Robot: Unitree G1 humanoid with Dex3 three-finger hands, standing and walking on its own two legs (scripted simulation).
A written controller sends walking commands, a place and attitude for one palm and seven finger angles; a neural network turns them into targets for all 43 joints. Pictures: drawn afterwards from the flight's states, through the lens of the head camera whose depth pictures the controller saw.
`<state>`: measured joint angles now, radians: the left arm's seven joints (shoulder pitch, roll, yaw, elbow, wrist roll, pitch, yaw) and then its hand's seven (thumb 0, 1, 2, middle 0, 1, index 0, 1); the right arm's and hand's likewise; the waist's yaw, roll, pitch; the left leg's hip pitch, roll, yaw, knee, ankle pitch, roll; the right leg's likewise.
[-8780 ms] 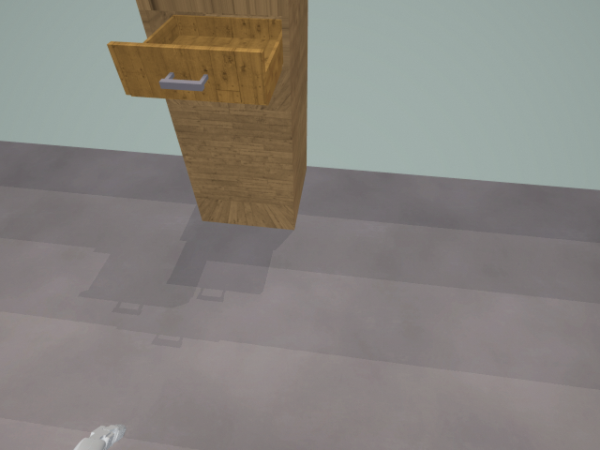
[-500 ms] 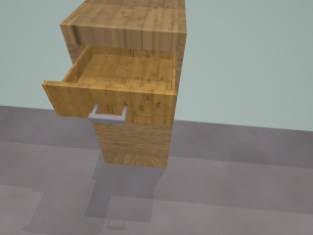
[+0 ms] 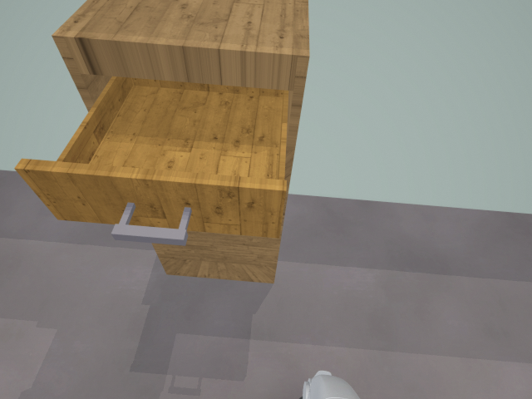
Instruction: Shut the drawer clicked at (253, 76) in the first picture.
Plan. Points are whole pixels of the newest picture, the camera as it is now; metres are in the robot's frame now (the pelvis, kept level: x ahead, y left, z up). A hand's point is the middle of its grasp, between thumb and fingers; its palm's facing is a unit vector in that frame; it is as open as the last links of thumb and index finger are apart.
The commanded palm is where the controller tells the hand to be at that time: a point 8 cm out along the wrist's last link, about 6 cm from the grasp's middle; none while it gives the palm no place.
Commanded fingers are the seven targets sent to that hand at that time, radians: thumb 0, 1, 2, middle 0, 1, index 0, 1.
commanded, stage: come to a stop and stand still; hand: left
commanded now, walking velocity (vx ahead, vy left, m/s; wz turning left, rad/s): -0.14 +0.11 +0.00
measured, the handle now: (154, 223) +0.35 +0.19 +0.05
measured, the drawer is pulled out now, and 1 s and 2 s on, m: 0.24 0.24 0.24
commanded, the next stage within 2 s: look again from close up in 1.30 s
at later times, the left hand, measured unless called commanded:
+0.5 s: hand out of the picture +0.02 +0.18 -0.18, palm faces +0.07 -0.98 -0.16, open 7.4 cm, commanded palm none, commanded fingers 0.00 0.90 0.90 -0.20 -0.30 -0.20 -0.30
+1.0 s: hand out of the picture -0.06 +0.12 -0.17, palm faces +0.07 -0.98 -0.20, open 7.2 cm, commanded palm none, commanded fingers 0.00 0.90 0.90 -0.20 -0.30 -0.20 -0.30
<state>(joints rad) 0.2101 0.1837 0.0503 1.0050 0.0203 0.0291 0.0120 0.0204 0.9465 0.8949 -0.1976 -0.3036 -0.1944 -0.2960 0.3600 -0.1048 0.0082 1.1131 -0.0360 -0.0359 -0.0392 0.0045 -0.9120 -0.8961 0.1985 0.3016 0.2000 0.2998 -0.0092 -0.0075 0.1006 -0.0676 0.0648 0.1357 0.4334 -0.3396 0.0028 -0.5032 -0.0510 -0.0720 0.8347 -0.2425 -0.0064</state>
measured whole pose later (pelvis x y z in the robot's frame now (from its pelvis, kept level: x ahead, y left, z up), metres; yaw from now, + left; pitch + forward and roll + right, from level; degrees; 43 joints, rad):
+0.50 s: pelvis -0.06 +0.00 -0.01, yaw +1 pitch -2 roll +0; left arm 0.20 0.19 0.07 0.94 0.03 0.09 0.02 0.01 0.91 0.89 -0.20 -0.30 -0.20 -0.30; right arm 0.30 -0.15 -0.04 0.99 -0.04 0.02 -0.01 0.00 -0.91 -0.90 0.20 0.30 0.20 0.30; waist -0.01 -0.07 -0.01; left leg -0.24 0.00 0.08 0.58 -0.31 0.04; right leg -0.56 -0.03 0.00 0.88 -0.32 0.01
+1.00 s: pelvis -0.07 -0.05 +0.00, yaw +2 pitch +0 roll +0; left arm 0.31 0.14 0.02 1.06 0.02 0.00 0.02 0.02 0.95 0.89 -0.20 -0.30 -0.20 -0.30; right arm 0.42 -0.12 -0.02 1.15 -0.03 0.03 -0.01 0.01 -0.91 -0.90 0.20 0.30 0.20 0.30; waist -0.02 0.02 -0.02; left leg -0.33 0.04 0.05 0.67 -0.36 0.01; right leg -0.20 0.00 -0.07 0.49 -0.29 -0.04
